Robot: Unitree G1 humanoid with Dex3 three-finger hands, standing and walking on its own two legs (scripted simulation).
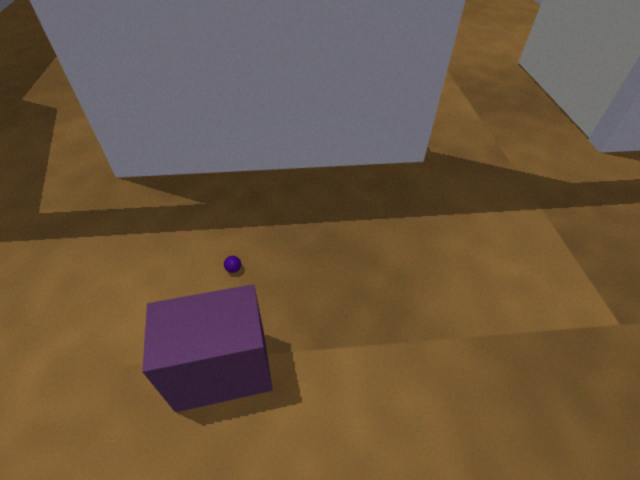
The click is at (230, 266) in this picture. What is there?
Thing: free ball
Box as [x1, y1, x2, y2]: [224, 256, 240, 272]
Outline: 229,256 224,261 224,267 228,271 234,272 240,267 240,261 235,256
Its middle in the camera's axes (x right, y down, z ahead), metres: -0.34 +0.07 +1.55
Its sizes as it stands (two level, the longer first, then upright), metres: 0.068 0.068 0.068
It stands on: the floor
